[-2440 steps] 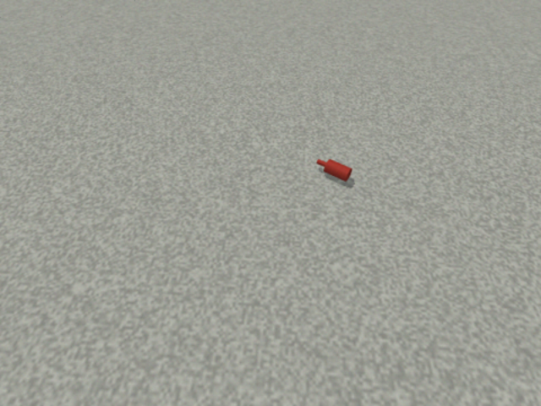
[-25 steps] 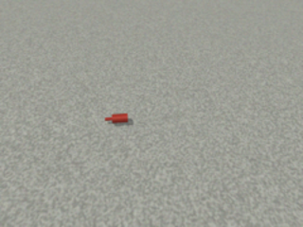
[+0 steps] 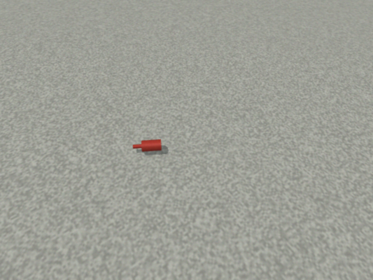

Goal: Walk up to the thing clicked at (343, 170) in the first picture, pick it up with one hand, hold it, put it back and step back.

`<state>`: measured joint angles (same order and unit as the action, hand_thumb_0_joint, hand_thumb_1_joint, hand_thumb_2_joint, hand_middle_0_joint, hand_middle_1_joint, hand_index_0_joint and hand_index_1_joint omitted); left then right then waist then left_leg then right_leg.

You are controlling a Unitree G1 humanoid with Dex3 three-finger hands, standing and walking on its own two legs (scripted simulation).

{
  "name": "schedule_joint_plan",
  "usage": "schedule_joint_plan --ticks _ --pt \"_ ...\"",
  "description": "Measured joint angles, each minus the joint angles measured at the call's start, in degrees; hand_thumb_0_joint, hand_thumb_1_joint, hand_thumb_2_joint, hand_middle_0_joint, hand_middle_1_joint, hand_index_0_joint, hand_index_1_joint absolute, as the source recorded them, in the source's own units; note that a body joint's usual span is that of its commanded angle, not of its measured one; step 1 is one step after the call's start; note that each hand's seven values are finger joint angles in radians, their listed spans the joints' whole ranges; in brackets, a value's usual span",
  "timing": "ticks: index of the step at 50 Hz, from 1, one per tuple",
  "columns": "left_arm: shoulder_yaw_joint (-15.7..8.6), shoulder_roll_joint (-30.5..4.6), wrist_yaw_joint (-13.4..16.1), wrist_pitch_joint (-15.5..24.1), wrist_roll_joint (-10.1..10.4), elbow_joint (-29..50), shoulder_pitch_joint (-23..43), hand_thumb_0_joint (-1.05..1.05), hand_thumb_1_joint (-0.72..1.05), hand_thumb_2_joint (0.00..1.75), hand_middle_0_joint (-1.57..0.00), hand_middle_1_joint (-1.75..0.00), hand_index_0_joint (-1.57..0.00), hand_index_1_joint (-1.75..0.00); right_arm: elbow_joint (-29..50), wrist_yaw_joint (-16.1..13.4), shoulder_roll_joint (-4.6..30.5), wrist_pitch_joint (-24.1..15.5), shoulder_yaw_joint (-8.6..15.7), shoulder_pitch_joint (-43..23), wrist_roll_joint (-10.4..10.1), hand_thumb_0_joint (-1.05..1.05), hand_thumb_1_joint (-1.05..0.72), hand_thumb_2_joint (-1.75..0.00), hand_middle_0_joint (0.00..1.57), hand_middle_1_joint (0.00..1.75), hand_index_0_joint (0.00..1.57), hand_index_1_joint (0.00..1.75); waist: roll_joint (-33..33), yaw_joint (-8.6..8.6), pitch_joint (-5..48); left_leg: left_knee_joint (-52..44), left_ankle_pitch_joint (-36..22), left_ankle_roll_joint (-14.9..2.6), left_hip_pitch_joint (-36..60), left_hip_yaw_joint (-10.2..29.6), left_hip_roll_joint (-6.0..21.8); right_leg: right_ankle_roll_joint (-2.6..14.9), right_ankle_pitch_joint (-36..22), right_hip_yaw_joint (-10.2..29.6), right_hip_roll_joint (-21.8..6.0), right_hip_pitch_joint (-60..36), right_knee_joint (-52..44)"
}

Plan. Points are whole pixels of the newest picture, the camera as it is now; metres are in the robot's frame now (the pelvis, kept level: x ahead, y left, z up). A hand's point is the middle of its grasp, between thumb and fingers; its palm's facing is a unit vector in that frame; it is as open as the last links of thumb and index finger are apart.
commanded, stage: step back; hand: left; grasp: from above
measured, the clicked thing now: (147, 145) +1.03 +0.24 -0.73
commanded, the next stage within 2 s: stand in 0.20 s
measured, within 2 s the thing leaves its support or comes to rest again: neither
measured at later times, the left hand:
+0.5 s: hand out of the picture +0.09 +0.24 -0.14, palm faces -0.02 -0.94 -0.33, open 7.4 cm
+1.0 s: hand out of the picture +0.02 +0.25 -0.14, palm faces -0.03 -0.93 -0.35, open 7.4 cm
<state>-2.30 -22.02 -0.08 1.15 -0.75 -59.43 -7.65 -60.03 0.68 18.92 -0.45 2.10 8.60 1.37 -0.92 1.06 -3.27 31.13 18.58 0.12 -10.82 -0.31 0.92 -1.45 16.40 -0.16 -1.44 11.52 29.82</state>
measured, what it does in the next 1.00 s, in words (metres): stands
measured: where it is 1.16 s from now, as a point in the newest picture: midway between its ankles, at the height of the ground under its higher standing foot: outside the picture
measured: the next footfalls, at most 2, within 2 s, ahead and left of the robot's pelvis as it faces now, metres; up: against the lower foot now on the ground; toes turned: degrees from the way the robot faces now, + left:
none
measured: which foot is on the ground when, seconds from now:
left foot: down 0.00-1.00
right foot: down 0.00-1.00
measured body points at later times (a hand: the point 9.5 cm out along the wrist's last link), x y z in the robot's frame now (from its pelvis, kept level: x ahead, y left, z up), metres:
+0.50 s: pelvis -0.01 +0.00 +0.01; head -0.01 +0.00 +0.46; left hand +0.09 +0.29 -0.12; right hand +0.09 -0.30 -0.11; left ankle -0.02 +0.12 -0.73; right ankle -0.01 -0.14 -0.73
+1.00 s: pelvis -0.04 -0.01 +0.01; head -0.03 -0.02 +0.46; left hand +0.02 +0.29 -0.12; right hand +0.02 -0.31 -0.13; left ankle -0.02 +0.12 -0.73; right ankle -0.01 -0.14 -0.73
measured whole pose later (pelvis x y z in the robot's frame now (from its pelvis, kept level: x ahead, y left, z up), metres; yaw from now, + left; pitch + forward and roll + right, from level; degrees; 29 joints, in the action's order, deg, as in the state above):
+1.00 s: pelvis -0.04 -0.01 +0.01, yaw +0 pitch -3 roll +0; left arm -0.3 -20.7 -0.6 0.5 -0.9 -65.8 -8.0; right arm -65.9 1.3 19.9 0.0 0.9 8.2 0.7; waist 0.3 0.3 -3.0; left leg 19.2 9.3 1.3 -6.9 -0.6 1.5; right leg -0.5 8.1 0.0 -0.8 8.5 19.6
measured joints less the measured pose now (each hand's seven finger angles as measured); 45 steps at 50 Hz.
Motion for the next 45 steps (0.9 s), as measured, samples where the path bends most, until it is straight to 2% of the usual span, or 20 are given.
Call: schedule_joint_plan --ticks 11,20,32,45 --pt "0.7 0.9 0.8 0.1 0.2 -0.6 3.8 0.0 0.9 0.9 -0.2 -0.3 -0.2 -0.3 -0.6 -0.7 0.1 0.2 0.2 -5.0 -0.9 0.0 -0.9 -0.9 0.21 0.3 0.21 0.3 0.7 -0.37 -0.7 -1.3 0.0 -0.24 1.7 -0.6 -0.4 -0.28 0.4 0.5 -0.4 -1.2 -0.5" --pt "1.9 2.1 0.5 -0.7 0.2 -2.8 4.5 0.0 0.91 0.9 -0.2 -0.3 -0.2 -0.3 -2.1 -0.4 0.3 0.0 -0.9 -5.7 -1.3 0.0 -0.9 -0.9 0.21 0.3 0.21 0.3 0.5 -0.79 -0.8 -8.1 -4.2 0.1 5.4 -0.5 -0.4 -0.2 -3.4 0.3 -0.4 -4.7 -6.8" --pt "2.1 2.3 -0.2 -0.5 -0.1 -5.8 2.6 0.0 0.9 0.9 -0.2 -0.3 -0.2 -0.3 -4.7 0.2 0.7 0.3 -1.0 -4.2 -1.1 0.0 -0.9 -0.9 0.2 0.3 0.21 0.3 0.6 -0.84 -0.7 -12.6 -8.3 0.74 6.4 -0.3 0.1 0.38 -7.5 0.1 0.2 -5.7 -11.2" --pt "2.0 1.5 -0.4 -0.7 -0.3 -6.6 0.0 0.0 0.9 0.9 -0.2 -0.3 -0.2 -0.3 -5.9 0.6 0.9 0.4 -1.1 -1.3 -0.7 0.0 -0.9 -0.9 0.2 0.3 0.21 0.3 1.3 -0.71 0.3 -12.3 -9.3 1.09 4.6 -0.3 0.5 0.81 -8.5 0.1 0.6 -3.8 -10.8"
